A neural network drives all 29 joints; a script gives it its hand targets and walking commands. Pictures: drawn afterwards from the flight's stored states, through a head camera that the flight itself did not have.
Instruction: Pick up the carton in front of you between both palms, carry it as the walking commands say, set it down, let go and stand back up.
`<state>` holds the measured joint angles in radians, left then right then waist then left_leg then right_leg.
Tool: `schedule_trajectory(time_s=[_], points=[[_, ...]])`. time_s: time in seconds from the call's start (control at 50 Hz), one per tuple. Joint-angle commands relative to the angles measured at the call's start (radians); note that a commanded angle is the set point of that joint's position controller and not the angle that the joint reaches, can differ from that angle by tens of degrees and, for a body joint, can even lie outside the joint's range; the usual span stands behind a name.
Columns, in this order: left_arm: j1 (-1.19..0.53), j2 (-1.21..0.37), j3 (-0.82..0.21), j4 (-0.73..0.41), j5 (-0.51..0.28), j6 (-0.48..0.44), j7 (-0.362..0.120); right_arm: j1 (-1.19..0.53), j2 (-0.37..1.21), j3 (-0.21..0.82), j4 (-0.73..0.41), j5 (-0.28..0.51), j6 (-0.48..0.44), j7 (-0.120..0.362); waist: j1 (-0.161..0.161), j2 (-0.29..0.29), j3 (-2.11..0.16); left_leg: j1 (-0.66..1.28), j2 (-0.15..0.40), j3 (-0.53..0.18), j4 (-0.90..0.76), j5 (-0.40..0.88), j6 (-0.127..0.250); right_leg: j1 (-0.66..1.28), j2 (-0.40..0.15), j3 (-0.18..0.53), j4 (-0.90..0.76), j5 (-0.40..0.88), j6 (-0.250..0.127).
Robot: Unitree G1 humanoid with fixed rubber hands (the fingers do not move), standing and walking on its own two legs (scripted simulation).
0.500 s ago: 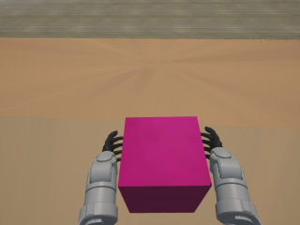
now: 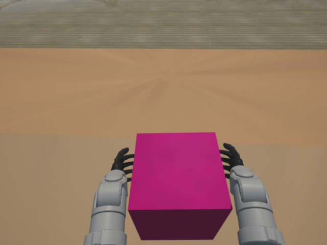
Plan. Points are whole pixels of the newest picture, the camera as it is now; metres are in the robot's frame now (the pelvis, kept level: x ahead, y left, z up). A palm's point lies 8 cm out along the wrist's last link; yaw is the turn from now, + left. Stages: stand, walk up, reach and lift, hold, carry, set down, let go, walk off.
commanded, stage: reach and lift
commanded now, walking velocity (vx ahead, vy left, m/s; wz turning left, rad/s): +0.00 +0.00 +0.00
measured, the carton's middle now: (176, 188) +0.29 +0.00 -0.04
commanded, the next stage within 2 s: hold in 0.06 s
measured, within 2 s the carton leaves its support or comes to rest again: neither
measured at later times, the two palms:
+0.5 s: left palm (116, 175) +0.28 +0.15 +0.05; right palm (238, 170) +0.28 -0.15 +0.05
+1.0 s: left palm (117, 170) +0.29 +0.15 +0.05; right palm (238, 166) +0.29 -0.15 +0.06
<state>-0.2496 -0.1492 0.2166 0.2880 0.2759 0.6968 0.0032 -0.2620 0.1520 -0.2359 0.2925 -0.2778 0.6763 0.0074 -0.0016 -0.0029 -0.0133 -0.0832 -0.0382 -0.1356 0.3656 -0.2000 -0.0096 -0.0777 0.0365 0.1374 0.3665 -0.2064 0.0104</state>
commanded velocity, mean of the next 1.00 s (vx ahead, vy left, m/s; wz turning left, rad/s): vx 0.07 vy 0.00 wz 0.00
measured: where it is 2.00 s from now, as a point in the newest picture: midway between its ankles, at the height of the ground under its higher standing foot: (179, 216)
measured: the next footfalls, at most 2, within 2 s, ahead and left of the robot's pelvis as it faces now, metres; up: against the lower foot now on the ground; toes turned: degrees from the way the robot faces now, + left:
left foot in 1.28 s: +0.13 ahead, +0.10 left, +0.00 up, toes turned +8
right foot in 1.58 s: +0.38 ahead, -0.14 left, +0.00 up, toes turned -11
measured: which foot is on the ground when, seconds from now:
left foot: down 0.00-1.00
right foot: down 0.00-1.00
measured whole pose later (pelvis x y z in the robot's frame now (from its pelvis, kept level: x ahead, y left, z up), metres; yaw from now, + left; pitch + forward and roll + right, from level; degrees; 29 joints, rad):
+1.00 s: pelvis +0.00 +0.00 +0.00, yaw -1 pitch -2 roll +0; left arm -0.25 -0.15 0.20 0.18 0.26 0.79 0.00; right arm -0.27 0.15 -0.21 0.19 -0.26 0.77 0.00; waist 0.00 0.00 -0.09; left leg -0.18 -0.02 -0.08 0.46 -0.31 -0.01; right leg -0.19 0.01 0.08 0.50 -0.37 0.01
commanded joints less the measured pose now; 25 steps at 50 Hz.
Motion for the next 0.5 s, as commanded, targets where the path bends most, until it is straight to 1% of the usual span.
schedule_trajectory(time_s=[0.0,0.04,0.1,0.14,0.22,0.26,0.36,0.48], points=[[-0.47,-0.927,-0.519,-0.054,-0.249,-0.033,-0.241,-0.407,0.937,0.52,-0.004,0.237,-0.007,0.238,0.0,0.0,-0.217,0.067,-0.06,0.059,-0.036,0.228,-0.008,0.045,0.06,-0.061,-0.04,0.241,0.011],[-0.474,-0.927,-0.527,-0.064,-0.254,-0.029,-0.242,-0.412,0.94,0.527,-0.013,0.241,-0.003,0.238,0.0,0.0,-0.217,0.069,-0.06,0.059,-0.037,0.223,-0.007,0.049,0.06,-0.061,-0.041,0.238,0.011],[-0.486,-0.934,-0.578,-0.123,-0.285,-0.014,-0.24,-0.423,0.954,0.578,-0.073,0.27,0.012,0.235,-0.002,0.0,-0.252,0.097,-0.06,0.056,-0.041,0.262,-0.009,0.077,0.059,-0.06,-0.045,0.279,0.014],[-0.481,-0.922,-0.584,-0.145,-0.291,0.007,-0.236,-0.417,0.943,0.584,-0.093,0.275,0.034,0.23,-0.001,0.0,-0.247,0.104,-0.06,0.056,-0.05,0.267,-0.011,0.089,0.058,-0.059,-0.053,0.284,0.016],[-0.468,-0.879,-0.524,-0.093,-0.253,0.039,-0.234,-0.401,0.9,0.52,-0.039,0.242,0.066,0.227,-0.001,0.0,-0.136,0.065,-0.057,0.065,-0.072,0.143,-0.006,0.051,0.055,-0.063,-0.075,0.157,0.01],[-0.487,-0.88,-0.512,-0.08,-0.246,0.042,-0.238,-0.423,0.901,0.509,-0.027,0.238,0.068,0.231,0.0,0.001,-0.119,0.056,-0.055,0.067,-0.074,0.105,-0.004,0.039,0.053,-0.065,-0.077,0.119,0.007],[-0.551,-0.909,-0.519,-0.079,-0.254,0.035,-0.246,-0.49,0.924,0.517,-0.027,0.245,0.06,0.24,0.0,0.002,-0.157,0.064,-0.051,0.068,-0.063,0.097,-0.003,0.041,0.052,-0.068,-0.067,0.108,0.004],[-0.579,-0.915,-0.512,-0.057,-0.25,0.032,-0.247,-0.519,0.925,0.51,-0.005,0.24,0.055,0.243,0.0,0.004,-0.163,0.061,-0.05,0.071,-0.06,0.07,-0.004,0.032,0.051,-0.071,-0.064,0.076,0.002]])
